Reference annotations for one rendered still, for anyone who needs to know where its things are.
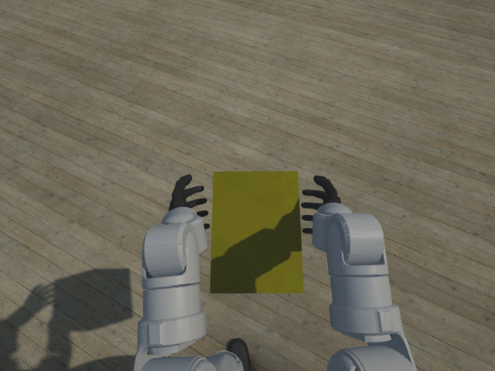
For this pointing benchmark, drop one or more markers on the carton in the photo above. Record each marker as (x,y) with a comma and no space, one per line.
(256,244)

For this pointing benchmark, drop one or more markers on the right robot hand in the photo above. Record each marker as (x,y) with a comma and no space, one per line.
(329,196)

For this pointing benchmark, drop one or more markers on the robot right forearm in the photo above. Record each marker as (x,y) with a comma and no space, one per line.
(362,306)

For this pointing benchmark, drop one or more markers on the left robot thigh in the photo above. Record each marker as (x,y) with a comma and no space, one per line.
(225,362)

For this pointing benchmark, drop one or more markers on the left robot hand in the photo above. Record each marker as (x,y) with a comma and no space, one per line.
(179,196)

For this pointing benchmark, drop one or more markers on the robot right upper arm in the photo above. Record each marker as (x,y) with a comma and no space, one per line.
(383,357)

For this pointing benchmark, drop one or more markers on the robot left foot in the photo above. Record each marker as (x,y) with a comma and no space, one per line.
(240,349)

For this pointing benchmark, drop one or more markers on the robot left forearm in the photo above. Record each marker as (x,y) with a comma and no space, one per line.
(172,315)

